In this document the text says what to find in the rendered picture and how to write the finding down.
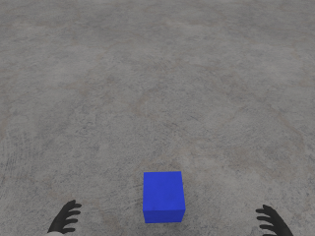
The robot left hand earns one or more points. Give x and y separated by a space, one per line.
60 220

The robot right hand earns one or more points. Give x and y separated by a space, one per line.
279 226

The carton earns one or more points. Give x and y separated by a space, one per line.
163 197

